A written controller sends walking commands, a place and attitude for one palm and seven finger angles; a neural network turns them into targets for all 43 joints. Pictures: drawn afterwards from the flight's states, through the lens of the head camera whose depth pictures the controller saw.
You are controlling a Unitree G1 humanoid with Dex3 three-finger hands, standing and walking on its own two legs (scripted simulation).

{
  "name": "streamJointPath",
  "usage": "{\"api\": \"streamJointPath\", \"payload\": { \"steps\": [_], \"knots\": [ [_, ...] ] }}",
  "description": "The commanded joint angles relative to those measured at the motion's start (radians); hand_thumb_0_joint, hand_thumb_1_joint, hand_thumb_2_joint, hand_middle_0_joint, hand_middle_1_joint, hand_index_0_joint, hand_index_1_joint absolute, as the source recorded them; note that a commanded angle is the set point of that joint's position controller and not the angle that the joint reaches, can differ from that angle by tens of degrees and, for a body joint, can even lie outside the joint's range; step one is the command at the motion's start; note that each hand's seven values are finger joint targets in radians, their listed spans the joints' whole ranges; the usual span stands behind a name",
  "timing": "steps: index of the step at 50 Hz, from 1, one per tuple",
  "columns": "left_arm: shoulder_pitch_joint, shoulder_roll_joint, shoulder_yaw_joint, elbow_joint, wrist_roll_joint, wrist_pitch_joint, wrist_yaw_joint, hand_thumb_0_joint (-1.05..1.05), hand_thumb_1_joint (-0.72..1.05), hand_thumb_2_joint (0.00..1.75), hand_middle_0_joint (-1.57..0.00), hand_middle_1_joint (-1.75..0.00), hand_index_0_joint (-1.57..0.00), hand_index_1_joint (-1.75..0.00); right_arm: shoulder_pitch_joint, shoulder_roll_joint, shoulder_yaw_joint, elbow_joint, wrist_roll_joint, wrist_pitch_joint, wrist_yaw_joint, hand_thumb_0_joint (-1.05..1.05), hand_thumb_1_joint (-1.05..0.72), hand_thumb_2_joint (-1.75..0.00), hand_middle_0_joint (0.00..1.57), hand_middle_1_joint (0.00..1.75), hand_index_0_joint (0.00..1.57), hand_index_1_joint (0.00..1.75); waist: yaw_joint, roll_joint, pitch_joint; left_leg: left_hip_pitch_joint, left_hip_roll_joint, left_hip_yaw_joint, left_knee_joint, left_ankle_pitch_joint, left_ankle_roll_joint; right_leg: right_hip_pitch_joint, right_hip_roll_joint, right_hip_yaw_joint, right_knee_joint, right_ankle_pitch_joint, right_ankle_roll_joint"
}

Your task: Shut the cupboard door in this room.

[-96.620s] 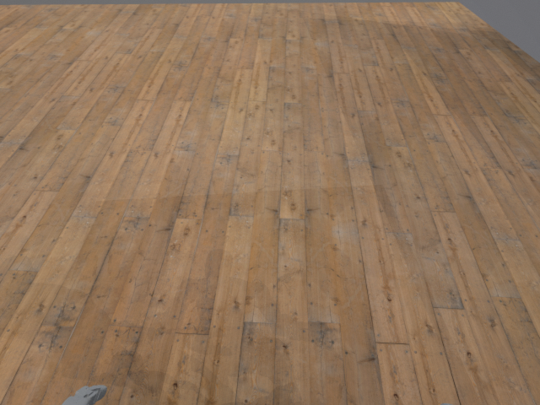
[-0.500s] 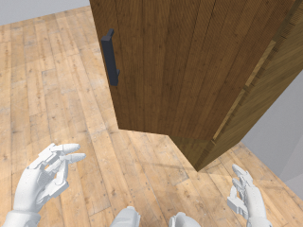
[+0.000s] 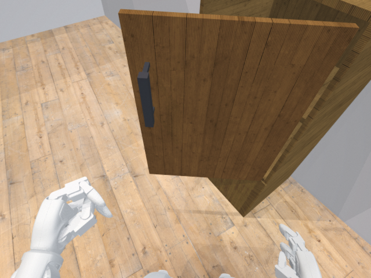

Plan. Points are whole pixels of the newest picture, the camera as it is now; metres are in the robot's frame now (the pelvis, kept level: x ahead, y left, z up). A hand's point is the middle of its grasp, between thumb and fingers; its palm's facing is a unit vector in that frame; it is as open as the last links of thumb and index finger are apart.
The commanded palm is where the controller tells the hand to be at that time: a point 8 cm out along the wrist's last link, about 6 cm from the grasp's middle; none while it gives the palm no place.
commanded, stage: raise the hand and make a fist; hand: left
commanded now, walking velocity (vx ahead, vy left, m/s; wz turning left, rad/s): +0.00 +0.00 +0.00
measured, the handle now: (148, 96) +0.48 +0.13 +0.12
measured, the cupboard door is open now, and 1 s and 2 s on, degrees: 49 49 49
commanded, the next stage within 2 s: bring the fist close to the handle in 0.84 s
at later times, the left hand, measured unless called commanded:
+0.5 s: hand (87, 189) +0.24 +0.19 +0.12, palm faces +0.02 -1.00 -0.05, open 3.1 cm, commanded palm +0.21 +0.24 +0.12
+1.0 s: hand (111, 196) +0.23 +0.15 +0.12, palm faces +0.03 -1.00 -0.06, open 3.1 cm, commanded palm +0.22 +0.20 +0.12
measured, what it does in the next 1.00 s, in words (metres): stands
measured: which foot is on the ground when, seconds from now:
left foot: down 0.00-1.00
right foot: down 0.00-1.00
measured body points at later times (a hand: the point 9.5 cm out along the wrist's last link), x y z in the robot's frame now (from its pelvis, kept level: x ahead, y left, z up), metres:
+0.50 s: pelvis +0.01 +0.00 +0.02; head +0.03 +0.00 +0.47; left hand +0.23 +0.24 +0.13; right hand +0.19 -0.22 -0.05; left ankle +0.00 +0.07 -0.69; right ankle +0.02 -0.12 -0.69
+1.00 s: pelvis +0.01 -0.04 +0.02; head +0.02 -0.06 +0.47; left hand +0.23 +0.20 +0.13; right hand +0.19 -0.27 -0.05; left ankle +0.00 +0.07 -0.69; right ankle +0.02 -0.12 -0.69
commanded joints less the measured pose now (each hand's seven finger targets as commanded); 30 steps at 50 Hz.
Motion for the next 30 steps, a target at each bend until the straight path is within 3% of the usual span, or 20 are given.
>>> {"api": "streamJointPath", "payload": {
  "steps": [1,4,7,12,17,19,21,24,28,30],
  "knots": [
    [-0.056,0.091,0.055,-0.243,-0.005,-0.018,0.017,0.0,0.9,0.9,-1.19,-1.38,-1.19,-1.38,-0.051,-0.125,-0.046,-0.173,0.007,-0.039,-0.003,0.0,-0.9,-0.9,0.2,0.3,0.2,0.3,0.009,0.071,-0.166,0.177,0.067,-0.116,-0.227,0.397,-0.102,0.102,0.019,-0.03,-0.083,0.198,-0.021],
    [-0.087,0.106,0.064,-0.238,-0.002,0.025,0.015,0.0,0.9,0.9,-1.24,-1.44,-1.24,-1.44,-0.051,-0.127,-0.039,-0.176,0.009,-0.024,-0.004,0.0,-0.9,-0.9,0.2,0.3,0.2,0.3,0.01,0.07,-0.143,0.192,0.069,-0.126,-0.245,0.404,-0.107,0.116,0.024,-0.029,-0.099,0.209,-0.024],
    [-0.114,0.105,0.062,-0.267,0.003,0.047,0.017,0.0,0.9,0.9,-1.3,-1.5,-1.3,-1.5,-0.05,-0.121,-0.033,-0.183,0.012,-0.021,-0.004,0.0,-0.9,-0.9,0.2,0.3,0.2,0.3,0.013,0.077,-0.165,0.227,0.073,-0.129,-0.261,0.428,-0.114,0.137,0.022,-0.031,-0.112,0.219,-0.021],
    [-0.169,0.111,0.067,-0.265,0.0,0.077,0.01,0.0,0.9,0.9,-1.3,-1.5,-1.3,-1.5,-0.058,-0.119,-0.025,-0.171,0.017,-0.017,-0.005,0.0,-0.9,-0.9,0.2,0.3,0.2,0.3,0.008,0.069,-0.144,0.255,0.074,-0.128,-0.283,0.43,-0.117,0.163,0.023,-0.028,-0.146,0.233,-0.022],
    [-0.204,0.13,0.088,-0.267,-0.001,0.104,0.008,0.0,0.9,0.9,-1.3,-1.5,-1.3,-1.5,-0.07,-0.117,-0.019,-0.159,0.02,-0.019,-0.01,0.0,-0.9,-0.9,0.2,0.3,0.2,0.3,0.014,0.081,-0.156,0.278,0.068,-0.113,-0.301,0.447,-0.11,0.215,0.019,-0.024,-0.176,0.262,-0.023],
    [-0.211,0.141,0.102,-0.248,-0.01,0.118,0.007,0.0,0.9,0.9,-1.3,-1.5,-1.3,-1.5,-0.076,-0.119,-0.018,-0.151,0.019,-0.021,-0.012,0.0,-0.9,-0.9,0.2,0.3,0.2,0.3,0.014,0.044,-0.139,0.27,0.063,-0.107,-0.31,0.417,-0.102,0.234,0.019,-0.021,-0.196,0.266,-0.024],
    [-0.237,0.138,0.103,-0.257,-0.017,0.126,0.003,0.0,0.9,0.9,-1.3,-1.5,-1.3,-1.5,-0.084,-0.117,-0.018,-0.147,0.022,-0.023,-0.015,0.0,-0.9,-0.9,0.2,0.3,0.2,0.3,0.015,0.055,-0.145,0.278,0.059,-0.094,-0.318,0.41,-0.099,0.253,0.016,-0.019,-0.209,0.276,-0.022],
    [-0.21,0.131,0.108,-0.203,-0.021,0.141,0.002,0.0,0.9,0.9,-1.3,-1.5,-1.3,-1.5,-0.085,-0.119,-0.018,-0.138,0.023,-0.026,-0.017,0.0,-0.9,-0.9,0.2,0.3,0.2,0.3,0.019,0.017,-0.111,0.263,0.054,-0.084,-0.328,0.399,-0.091,0.275,0.016,-0.015,-0.229,0.285,-0.024],
    [-0.208,0.122,0.098,-0.207,-0.017,0.139,0.002,0.0,0.9,0.9,-1.3,-1.5,-1.3,-1.5,-0.093,-0.117,-0.021,-0.142,0.024,-0.028,-0.015,0.0,-0.9,-0.9,0.2,0.3,0.2,0.3,0.019,0.032,-0.095,0.255,0.046,-0.067,-0.335,0.344,-0.081,0.276,0.011,-0.005,-0.246,0.261,-0.021],
    [-0.215,0.137,0.111,-0.215,-0.015,0.131,0.009,0.0,0.9,0.9,-1.3,-1.5,-1.3,-1.5,-0.096,-0.119,-0.022,-0.144,0.02,-0.028,-0.017,0.0,-0.9,-0.9,0.2,0.3,0.2,0.3,0.022,0.003,-0.115,0.244,0.041,-0.06,-0.332,0.334,-0.068,0.303,0.006,0.008,-0.253,0.263,-0.02]
  ]
}}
